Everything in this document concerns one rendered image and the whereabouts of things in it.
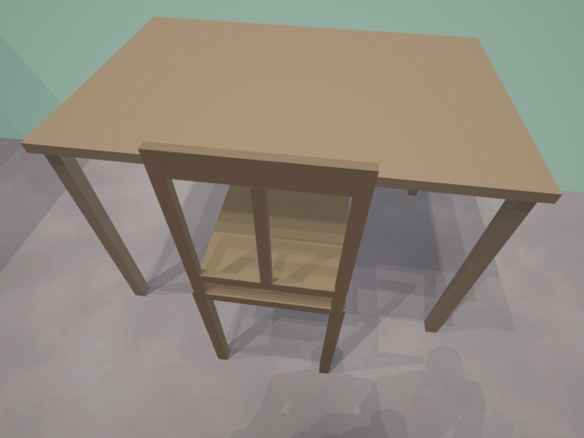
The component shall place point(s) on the chair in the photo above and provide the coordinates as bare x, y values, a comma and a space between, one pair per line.
284, 238

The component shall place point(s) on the table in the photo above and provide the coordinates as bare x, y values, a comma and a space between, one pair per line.
430, 110

